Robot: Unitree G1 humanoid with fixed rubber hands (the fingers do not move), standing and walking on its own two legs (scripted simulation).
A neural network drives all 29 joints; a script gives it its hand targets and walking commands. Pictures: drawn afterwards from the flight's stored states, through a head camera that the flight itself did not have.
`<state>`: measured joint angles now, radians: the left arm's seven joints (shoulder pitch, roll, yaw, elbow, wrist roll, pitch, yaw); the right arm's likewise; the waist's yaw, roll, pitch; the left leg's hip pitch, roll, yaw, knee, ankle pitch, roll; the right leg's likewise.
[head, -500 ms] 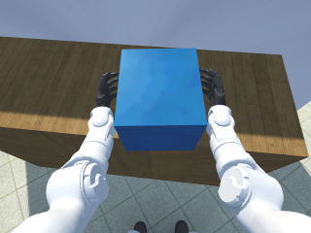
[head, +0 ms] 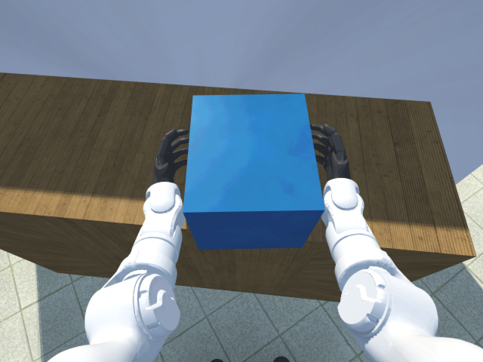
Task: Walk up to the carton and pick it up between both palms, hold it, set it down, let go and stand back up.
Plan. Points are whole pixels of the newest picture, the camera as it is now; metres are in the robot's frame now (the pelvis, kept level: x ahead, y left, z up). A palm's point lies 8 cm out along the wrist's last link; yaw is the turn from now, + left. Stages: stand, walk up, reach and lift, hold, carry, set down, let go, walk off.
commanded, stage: reach and lift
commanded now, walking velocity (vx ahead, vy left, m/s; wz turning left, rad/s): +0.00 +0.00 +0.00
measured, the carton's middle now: (249, 174) +0.44 +0.02 -0.01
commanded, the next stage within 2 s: none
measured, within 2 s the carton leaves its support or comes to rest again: leaves its support in 1.56 s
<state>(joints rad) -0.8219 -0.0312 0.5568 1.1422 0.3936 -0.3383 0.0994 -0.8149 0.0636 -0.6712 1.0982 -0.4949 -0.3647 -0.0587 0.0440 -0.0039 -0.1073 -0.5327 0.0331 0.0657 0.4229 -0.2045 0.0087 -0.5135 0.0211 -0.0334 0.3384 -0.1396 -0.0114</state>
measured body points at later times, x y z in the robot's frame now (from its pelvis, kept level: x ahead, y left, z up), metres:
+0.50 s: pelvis +0.01 -0.01 +0.00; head +0.11 +0.01 +0.44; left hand +0.42 +0.17 +0.02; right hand +0.44 -0.13 +0.02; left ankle -0.02 +0.11 -0.74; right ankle -0.01 -0.11 -0.74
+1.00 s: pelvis +0.01 -0.01 +0.00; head +0.10 +0.01 +0.44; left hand +0.42 +0.17 +0.02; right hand +0.43 -0.12 +0.03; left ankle -0.02 +0.11 -0.74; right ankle -0.01 -0.11 -0.74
